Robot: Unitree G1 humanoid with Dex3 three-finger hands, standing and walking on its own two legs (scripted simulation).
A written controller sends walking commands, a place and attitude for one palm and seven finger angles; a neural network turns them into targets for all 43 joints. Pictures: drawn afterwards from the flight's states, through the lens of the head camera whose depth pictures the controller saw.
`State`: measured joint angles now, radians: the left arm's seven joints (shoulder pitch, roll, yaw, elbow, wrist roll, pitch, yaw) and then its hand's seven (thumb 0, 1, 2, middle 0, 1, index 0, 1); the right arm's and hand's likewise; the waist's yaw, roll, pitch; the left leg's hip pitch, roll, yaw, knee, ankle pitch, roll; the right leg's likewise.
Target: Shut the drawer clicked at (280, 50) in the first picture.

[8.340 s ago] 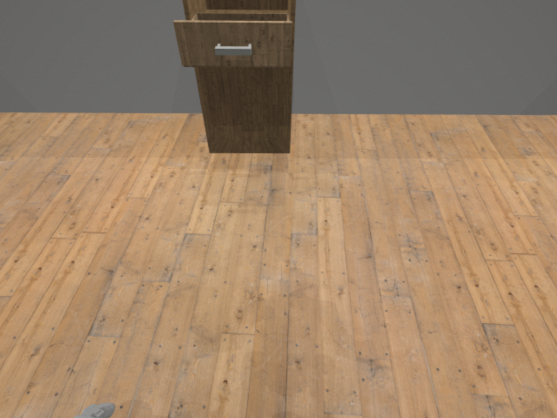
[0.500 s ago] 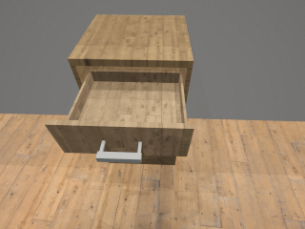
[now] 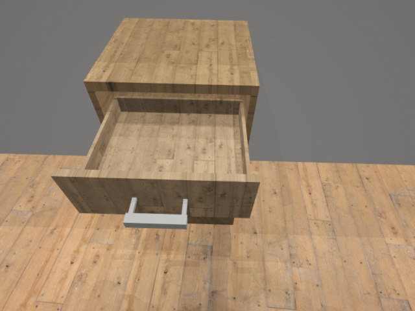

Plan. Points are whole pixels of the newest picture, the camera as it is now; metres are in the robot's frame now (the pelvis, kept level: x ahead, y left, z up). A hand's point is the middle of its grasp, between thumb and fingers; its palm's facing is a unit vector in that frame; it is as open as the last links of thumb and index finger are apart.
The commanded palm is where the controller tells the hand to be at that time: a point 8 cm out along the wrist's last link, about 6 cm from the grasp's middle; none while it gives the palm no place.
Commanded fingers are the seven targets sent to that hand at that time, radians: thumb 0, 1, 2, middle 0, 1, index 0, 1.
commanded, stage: come to a stop and stand still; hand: left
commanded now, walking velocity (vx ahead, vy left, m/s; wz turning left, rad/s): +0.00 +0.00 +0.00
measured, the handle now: (157, 211) +0.33 +0.13 -0.03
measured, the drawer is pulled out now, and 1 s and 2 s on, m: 0.30 0.30 0.30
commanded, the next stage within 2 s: look again from close up in 0.52 s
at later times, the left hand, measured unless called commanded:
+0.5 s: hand out of the picture +0.02 +0.15 -0.17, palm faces +0.00 -0.98 -0.20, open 7.4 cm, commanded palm none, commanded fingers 0.00 0.90 0.90 -0.20 -0.30 -0.20 -0.30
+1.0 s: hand out of the picture +0.00 +0.13 -0.17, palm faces +0.01 -0.98 -0.18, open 7.4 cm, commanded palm none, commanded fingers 0.00 0.90 0.90 -0.20 -0.30 -0.20 -0.30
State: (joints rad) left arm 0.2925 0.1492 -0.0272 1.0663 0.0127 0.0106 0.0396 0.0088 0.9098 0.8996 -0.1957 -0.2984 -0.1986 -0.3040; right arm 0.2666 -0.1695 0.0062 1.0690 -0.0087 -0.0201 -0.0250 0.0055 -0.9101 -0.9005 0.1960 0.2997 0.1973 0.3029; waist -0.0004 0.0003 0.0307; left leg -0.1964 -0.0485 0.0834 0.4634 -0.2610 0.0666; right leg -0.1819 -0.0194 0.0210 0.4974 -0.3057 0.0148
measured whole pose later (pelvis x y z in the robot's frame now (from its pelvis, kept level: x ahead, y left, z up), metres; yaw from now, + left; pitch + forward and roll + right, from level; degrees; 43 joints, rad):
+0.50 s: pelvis +0.01 -0.02 +0.00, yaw +0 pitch -1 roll +1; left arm 0.28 0.16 -0.02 1.08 0.01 0.00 0.04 0.01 0.91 0.90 -0.20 -0.30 -0.20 -0.30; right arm 0.25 -0.15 0.01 1.12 -0.01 -0.02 -0.03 0.00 -0.91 -0.90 0.20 0.30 0.20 0.30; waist 0.00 -0.01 0.04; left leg -0.16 -0.02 0.07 0.44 -0.26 0.03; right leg -0.15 0.01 0.01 0.46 -0.30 -0.02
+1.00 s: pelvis +0.01 -0.03 +0.00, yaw +0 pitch -1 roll +1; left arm 0.30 0.15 -0.03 1.09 0.01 -0.01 0.04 0.01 0.91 0.90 -0.20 -0.30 -0.20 -0.30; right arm 0.26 -0.14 0.01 1.15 0.00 -0.02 -0.03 0.00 -0.91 -0.90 0.20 0.30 0.20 0.30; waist 0.00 -0.01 0.04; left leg -0.16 -0.01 0.07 0.42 -0.24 0.02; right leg -0.14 0.02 0.01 0.44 -0.28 -0.03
